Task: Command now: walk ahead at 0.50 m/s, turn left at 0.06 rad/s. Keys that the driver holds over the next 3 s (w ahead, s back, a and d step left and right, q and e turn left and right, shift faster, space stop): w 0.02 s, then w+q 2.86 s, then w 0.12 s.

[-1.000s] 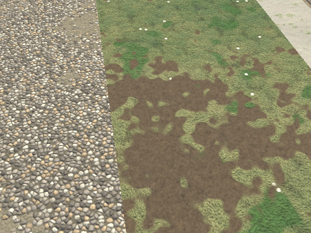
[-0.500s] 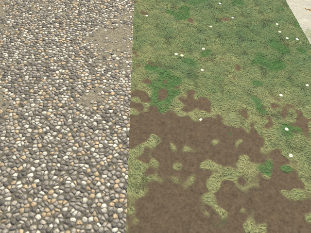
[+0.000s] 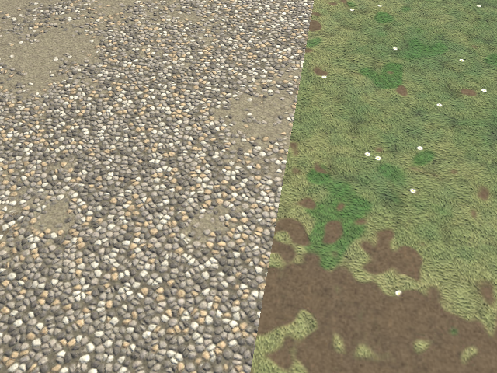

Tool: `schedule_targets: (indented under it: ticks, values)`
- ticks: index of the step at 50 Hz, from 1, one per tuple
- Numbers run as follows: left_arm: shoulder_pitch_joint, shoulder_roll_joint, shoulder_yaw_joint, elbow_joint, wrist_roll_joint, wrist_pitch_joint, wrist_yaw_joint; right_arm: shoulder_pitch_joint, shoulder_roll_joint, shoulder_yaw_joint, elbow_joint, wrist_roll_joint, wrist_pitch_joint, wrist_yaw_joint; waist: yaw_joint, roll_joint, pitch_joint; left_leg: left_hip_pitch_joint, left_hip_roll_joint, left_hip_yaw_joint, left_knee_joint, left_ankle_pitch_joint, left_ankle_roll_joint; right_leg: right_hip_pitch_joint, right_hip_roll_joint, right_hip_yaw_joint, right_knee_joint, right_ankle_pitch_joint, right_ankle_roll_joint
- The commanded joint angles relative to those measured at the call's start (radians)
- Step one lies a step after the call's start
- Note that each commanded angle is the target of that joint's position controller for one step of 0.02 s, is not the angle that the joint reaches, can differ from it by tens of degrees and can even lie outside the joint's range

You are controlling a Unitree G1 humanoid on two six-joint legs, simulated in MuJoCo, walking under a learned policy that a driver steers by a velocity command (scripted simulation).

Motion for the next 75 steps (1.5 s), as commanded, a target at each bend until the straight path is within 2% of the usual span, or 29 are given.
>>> schedule_targets:
  ticks: [1, 7, 10, 11, 12, 13, 14, 15, 17, 22, 33, 36, 38, 39, 40, 41, 43, 45, 50, 59, 62, 64, 65, 66, 67, 68, 70, 72, 75]
  values:
    - [0.026, 0.122, 0.018, -0.038, -0.003, -0.016, 0.003, -0.107, -0.015, 0.011, -0.082, 0.008, -0.01, 0.004, -0.002, -0.121, 0.046, 0.027, -0.018, 0.062, -0.158, 0.104, -0.011, -0.049, -0.235, 0.126, -0.099, 0.372, -0.101]
    - [0.066, 0.138, 0.02, -0.004, 0.015, -0.006, 0.023, -0.192, -0.041, 0.008, -0.112, 0.013, -0.014, 0.0, 0.005, -0.12, 0.061, 0.063, -0.059, 0.079, -0.307, 0.022, 0.059, 0.136, -0.316, 0.059, -0.036, 0.497, -0.082]
    - [0.039, 0.162, 0.025, 0.0, 0.016, 0.01, 0.033, 0.015, -0.067, -0.014, -0.045, 0.002, -0.026, -0.011, -0.091, -0.116, -0.058, 0.34, -0.158, 0.129, -0.4, -0.043, 0.126, 0.153, -0.298, -0.026, 0.281, 0.849, -0.045]
    - [0.033, 0.159, 0.021, -0.014, 0.013, 0.014, 0.036, 0.171, -0.109, -0.034, 0.004, -0.011, -0.033, -0.017, -0.149, -0.095, -0.145, 0.568, -0.12, 0.061, -0.413, -0.034, 0.165, 0.021, -0.275, -0.057, 0.488, 0.729, -0.022]
    - [0.045, 0.103, 0.005, -0.071, -0.011, 0.01, 0.03, 0.308, -0.212, -0.064, 0.016, -0.028, -0.035, -0.028, -0.173, 0.066, -0.273, 0.864, 0.138, -0.318, -0.433, -0.101, 0.269, -0.296, -0.19, -0.113, 0.847, 0.334, 0.022]
    - [0.061, 0.124, 0.017, -0.082, -0.007, 0.003, 0.023, 0.306, -0.234, -0.074, 0.022, 0.008, -0.018, -0.025, -0.138, 0.175, -0.337, 0.963, 0.29, -0.73, -0.577, -0.043, 0.369, -0.537, -0.023, -0.018, 1.106, -0.319, 0.041]
    - [-0.033, 0.158, 0.026, -0.108, 0.014, 0.002, 0.02, 0.232, -0.211, -0.07, 0.018, 0.032, -0.011, -0.02, -0.113, 0.055, -0.209, 0.879, 0.242, -0.603, -0.585, -0.053, 0.342, -0.643, -0.099, 0.086, 1.13, -0.252, 0.029]
    - [-0.101, 0.145, 0.02, -0.131, 0.011, -0.009, 0.014, 0.171, -0.168, -0.061, 0.008, 0.034, -0.012, -0.021, -0.096, 0.006, -0.102, 0.739, 0.208, -0.488, -0.613, 0.0, 0.317, -0.647, -0.136, 0.088, 1.081, -0.172, 0.03]
    - [-0.121, 0.13, 0.021, -0.143, 0.027, 0.005, 0.012, 0.119, -0.118, -0.048, 0.01, 0.035, -0.018, -0.027, -0.027, -0.038, -0.01, 0.541, 0.115, -0.359, -0.662, 0.134, 0.253, -0.553, -0.182, 0.094, 0.94, -0.129, 0.05]
    - [-0.196, 0.107, 0.019, -0.186, 0.043, 0.057, -0.001, 0.183, -0.151, -0.055, 0.023, 0.042, -0.036, -0.032, -0.014, -0.014, 0.004, 0.454, 0.041, -0.277, -0.718, 0.181, 0.244, -0.549, -0.185, 0.063, 0.785, -0.037, 0.112]
    - [-0.565, 0.119, -0.001, -0.345, 0.023, 0.048, -0.012, 0.386, -0.166, -0.058, 0.041, 0.025, -0.022, -0.049, -0.137, 0.023, 0.031, 0.676, 0.033, -0.348, -0.61, 0.378, 0.19, -0.649, -0.109, 0.063, 0.426, 0.146, 0.111]
    - [-0.487, 0.15, 0.003, -0.344, 0.016, 0.033, -0.006, 0.328, -0.192, -0.065, 0.018, 0.021, -0.021, -0.06, -0.08, 0.045, 0.015, 0.645, 0.038, -0.369, -0.536, 0.473, 0.146, -0.455, -0.078, 0.074, 0.313, 0.085, 0.076]
    - [-0.256, 0.199, 0.025, -0.28, 0.014, 0.017, 0.016, 0.271, -0.208, -0.069, 0.002, 0.028, -0.03, -0.046, 0.028, 0.007, -0.098, 0.56, -0.032, -0.325, -0.295, 0.609, 0.098, -0.108, -0.052, 0.06, 0.229, 0.079, 0.034]
    - [-0.105, 0.258, 0.041, -0.266, 0.035, 0.006, 0.034, 0.269, -0.166, -0.058, -0.022, 0.041, -0.039, -0.035, 0.086, -0.064, -0.228, 0.43, -0.09, -0.283, -0.053, 0.397, 0.078, 0.137, -0.218, 0.217, 0.211, -0.051, -0.009]
    - [-0.051, 0.349, 0.061, -0.275, 0.061, 0.014, 0.042, 0.378, -0.054, -0.036, -0.05, 0.077, -0.037, -0.039, 0.041, -0.291, -0.371, 0.13, -0.241, -0.152, 0.254, -0.323, 0.042, 0.416, -0.521, 0.635, 0.168, -0.092, -0.111]
    - [-0.097, 0.304, 0.061, -0.276, 0.039, 0.031, 0.035, 0.388, -0.143, -0.044, -0.043, 0.04, -0.026, -0.047, 0.007, -0.263, -0.353, 0.021, -0.189, -0.127, 0.377, -0.412, 0.051, 0.332, -0.543, 0.837, 0.092, -0.202, -0.151]
    - [-0.216, 0.152, 0.025, -0.287, 0.028, 0.033, 0.028, 0.263, -0.143, -0.046, -0.038, 0.018, -0.01, -0.034, -0.018, -0.065, -0.082, 0.017, -0.097, -0.103, 0.351, -0.244, 0.04, 0.05, -0.436, 0.524, 0.036, -0.16, -0.106]
    - [-0.206, 0.135, 0.018, -0.26, 0.026, 0.023, 0.028, 0.235, -0.119, -0.045, -0.047, 0.004, 0.009, -0.013, -0.042, -0.137, -0.02, 0.065, -0.056, -0.084, 0.29, -0.21, 0.028, -0.069, -0.357, 0.325, -0.009, 0.008, -0.065]
    - [-0.138, 0.152, 0.028, -0.216, 0.007, -0.014, 0.014, 0.124, -0.09, -0.034, -0.102, 0.001, 0.037, 0.018, -0.047, -0.143, -0.011, -0.023, -0.029, -0.057, 0.245, -0.108, 0.017, -0.054, -0.354, 0.138, -0.058, 0.244, -0.08]
    - [-0.043, 0.194, 0.041, -0.16, 0.01, -0.001, 0.021, -0.167, -0.064, -0.004, -0.214, 0.002, 0.028, 0.052, 0.008, -0.133, 0.056, 0.03, -0.031, 0.077, -0.187, 0.067, 0.038, 0.014, -0.344, -0.094, -0.057, 0.337, -0.04]
    - [-0.008, 0.224, 0.046, -0.137, 0.012, 0.021, 0.029, -0.179, -0.081, -0.011, -0.23, -0.008, 0.03, 0.045, 0.004, -0.14, 0.043, 0.091, -0.084, 0.127, -0.262, -0.069, 0.084, 0.11, -0.365, -0.143, 0.056, 0.597, -0.024]
    - [-0.001, 0.253, 0.05, -0.13, 0.012, 0.039, 0.035, -0.053, -0.108, -0.027, -0.2, -0.015, 0.024, 0.031, -0.054, -0.149, -0.046, 0.257, -0.163, 0.151, -0.307, -0.156, 0.13, 0.132, -0.364, -0.179, 0.301, 0.855, -0.015]
    - [-0.011, 0.253, 0.047, -0.14, 0.009, 0.047, 0.035, 0.114, -0.134, -0.044, -0.145, -0.022, 0.015, 0.019, -0.128, -0.107, -0.142, 0.476, -0.194, 0.136, -0.38, -0.122, 0.161, 0.045, -0.342, -0.205, 0.527, 0.785, 0.008]
    - [0.004, 0.203, 0.032, -0.186, 0.002, 0.045, 0.028, 0.251, -0.231, -0.076, -0.119, -0.031, 0.014, 0.0, -0.172, 0.027, -0.27, 0.782, 0.007, -0.153, -0.424, -0.292, 0.234, -0.238, -0.3, -0.212, 0.849, 0.426, 0.05]
    - [-0.026, 0.152, 0.026, -0.264, 0.007, 0.038, 0.012, 0.216, -0.321, -0.097, -0.143, 0.008, 0.024, -0.01, -0.113, 0.218, -0.34, 0.974, 0.255, -0.692, -0.554, -0.245, 0.349, -0.608, -0.094, -0.116, 1.166, -0.356, 0.106]
    - [-0.147, 0.216, 0.037, -0.288, 0.019, 0.033, 0.01, 0.252, -0.302, -0.095, -0.146, 0.021, 0.033, -0.02, -0.169, 0.053, -0.288, 0.948, 0.245, -0.654, -0.59, -0.081, 0.345, -0.718, -0.121, 0.048, 1.201, -0.3, 0.101]
    - [-0.154, 0.172, 0.02, -0.28, 0.005, 0.018, 0.008, 0.178, -0.207, -0.069, -0.116, 0.029, 0.025, -0.033, -0.081, -0.035, -0.083, 0.694, 0.165, -0.405, -0.596, 0.173, 0.285, -0.663, -0.202, 0.068, 1.033, -0.171, 0.087]
    - [-0.109, 0.169, 0.02, -0.264, 0.036, 0.049, 0.007, 0.107, -0.165, -0.053, -0.126, 0.034, 0.009, -0.036, -0.01, -0.029, -0.053, 0.542, 0.081, -0.305, -0.627, 0.254, 0.248, -0.539, -0.221, 0.079, 0.939, -0.167, 0.101]
    - [-0.123, 0.152, 0.021, -0.271, 0.043, 0.082, -0.003, 0.136, -0.178, -0.055, -0.114, 0.038, -0.013, -0.026, 0.001, -0.022, -0.048, 0.473, 0.039, -0.275, -0.67, 0.252, 0.255, -0.524, -0.205, 0.06, 0.86, -0.112, 0.124]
